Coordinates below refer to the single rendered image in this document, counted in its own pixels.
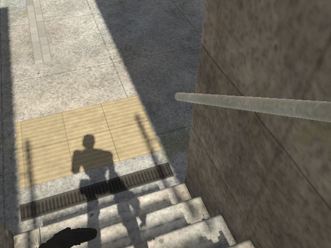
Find stairs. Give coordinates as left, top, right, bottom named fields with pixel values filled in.
left=13, top=183, right=255, bottom=248

